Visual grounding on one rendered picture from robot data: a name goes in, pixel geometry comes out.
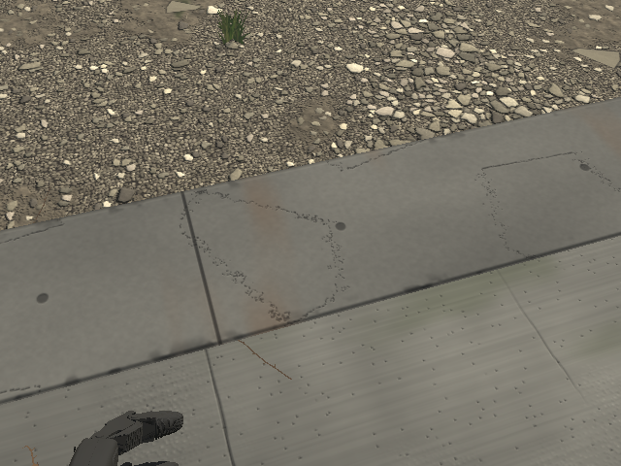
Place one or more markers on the robot left hand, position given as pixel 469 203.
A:
pixel 122 434

